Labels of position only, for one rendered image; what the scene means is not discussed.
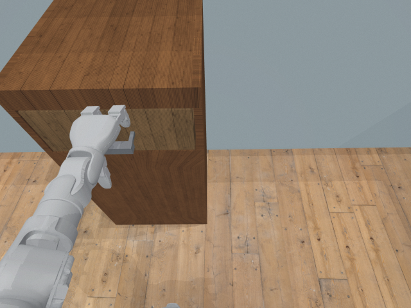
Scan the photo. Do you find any robot left upper arm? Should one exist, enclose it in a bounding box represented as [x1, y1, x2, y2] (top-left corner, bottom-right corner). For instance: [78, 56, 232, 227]
[0, 244, 74, 308]

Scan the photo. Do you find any handle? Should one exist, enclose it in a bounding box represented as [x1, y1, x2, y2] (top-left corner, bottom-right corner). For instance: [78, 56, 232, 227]
[105, 131, 135, 155]

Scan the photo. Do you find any left robot forearm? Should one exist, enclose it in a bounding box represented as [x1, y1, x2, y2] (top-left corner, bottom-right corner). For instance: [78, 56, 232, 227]
[0, 146, 104, 276]

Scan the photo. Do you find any left robot hand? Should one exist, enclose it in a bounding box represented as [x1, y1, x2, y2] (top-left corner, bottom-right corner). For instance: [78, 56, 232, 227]
[69, 105, 130, 189]

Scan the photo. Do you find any drawer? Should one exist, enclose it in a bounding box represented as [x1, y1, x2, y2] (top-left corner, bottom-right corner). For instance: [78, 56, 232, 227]
[18, 108, 196, 151]

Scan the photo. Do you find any cabinet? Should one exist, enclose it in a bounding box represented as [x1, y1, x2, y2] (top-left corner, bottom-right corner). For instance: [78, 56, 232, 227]
[0, 0, 207, 225]

